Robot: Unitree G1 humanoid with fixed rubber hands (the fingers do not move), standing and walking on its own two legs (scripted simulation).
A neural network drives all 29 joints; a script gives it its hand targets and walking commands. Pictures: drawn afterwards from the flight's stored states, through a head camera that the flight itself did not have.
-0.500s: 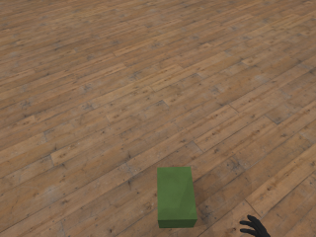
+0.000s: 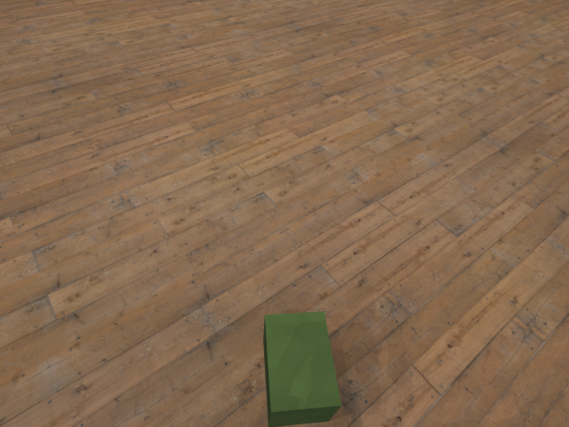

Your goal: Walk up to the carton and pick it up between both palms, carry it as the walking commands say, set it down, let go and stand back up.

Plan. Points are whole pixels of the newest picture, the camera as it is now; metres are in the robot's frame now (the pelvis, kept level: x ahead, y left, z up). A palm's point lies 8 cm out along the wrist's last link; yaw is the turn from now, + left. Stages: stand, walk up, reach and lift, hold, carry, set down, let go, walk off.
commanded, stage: walk up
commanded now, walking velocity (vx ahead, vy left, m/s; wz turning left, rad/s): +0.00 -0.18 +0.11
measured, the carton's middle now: (296, 368) +0.43 -0.07 -0.67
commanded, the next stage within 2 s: stand in 1.68 s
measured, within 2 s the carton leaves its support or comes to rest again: neither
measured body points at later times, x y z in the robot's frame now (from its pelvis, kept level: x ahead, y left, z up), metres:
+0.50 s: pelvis +0.00 -0.04 +0.00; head +0.02 -0.04 +0.44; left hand +0.01 +0.19 -0.16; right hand +0.04 -0.28 -0.16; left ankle -0.02 +0.08 -0.75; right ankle -0.02 -0.16 -0.74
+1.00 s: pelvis +0.01 -0.02 +0.00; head +0.02 -0.01 +0.45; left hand -0.03 +0.22 -0.16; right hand +0.02 -0.26 -0.16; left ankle -0.02 +0.08 -0.75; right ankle -0.02 -0.16 -0.75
